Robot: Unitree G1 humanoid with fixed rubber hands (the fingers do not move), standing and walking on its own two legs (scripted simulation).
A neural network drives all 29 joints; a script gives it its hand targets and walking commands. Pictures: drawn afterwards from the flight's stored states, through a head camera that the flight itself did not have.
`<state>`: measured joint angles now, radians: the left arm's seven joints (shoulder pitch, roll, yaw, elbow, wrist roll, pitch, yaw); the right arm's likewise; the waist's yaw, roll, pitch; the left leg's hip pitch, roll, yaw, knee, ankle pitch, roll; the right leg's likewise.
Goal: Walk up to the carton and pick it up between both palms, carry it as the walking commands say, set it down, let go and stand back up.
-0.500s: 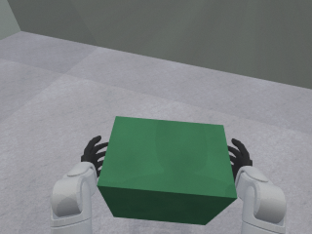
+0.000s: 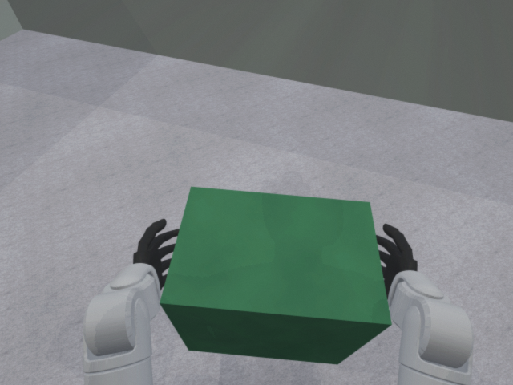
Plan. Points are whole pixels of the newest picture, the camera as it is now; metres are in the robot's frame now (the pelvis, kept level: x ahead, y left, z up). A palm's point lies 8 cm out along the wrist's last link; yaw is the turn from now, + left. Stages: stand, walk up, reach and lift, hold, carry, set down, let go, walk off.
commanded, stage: carry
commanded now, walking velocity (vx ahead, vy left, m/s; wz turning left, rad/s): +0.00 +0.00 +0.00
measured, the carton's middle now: (270, 283) +0.27 -0.01 +0.01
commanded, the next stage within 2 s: none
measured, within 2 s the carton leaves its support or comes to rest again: neither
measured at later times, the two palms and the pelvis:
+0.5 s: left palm (160, 251) +0.29 +0.16 +0.05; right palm (390, 248) +0.30 -0.18 +0.06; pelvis +0.04 -0.01 -0.01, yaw -1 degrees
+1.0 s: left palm (147, 264) +0.27 +0.18 +0.06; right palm (387, 267) +0.27 -0.17 +0.06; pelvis +0.01 +0.01 -0.01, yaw -1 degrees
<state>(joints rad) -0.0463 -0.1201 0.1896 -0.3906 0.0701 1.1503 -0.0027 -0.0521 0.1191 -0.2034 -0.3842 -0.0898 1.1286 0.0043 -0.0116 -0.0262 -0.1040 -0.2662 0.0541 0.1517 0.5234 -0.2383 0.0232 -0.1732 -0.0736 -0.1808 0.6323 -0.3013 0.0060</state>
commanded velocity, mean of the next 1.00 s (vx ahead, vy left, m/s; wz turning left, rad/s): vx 0.00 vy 0.00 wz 0.00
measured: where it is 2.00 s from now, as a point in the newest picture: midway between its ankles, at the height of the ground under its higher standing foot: outside the picture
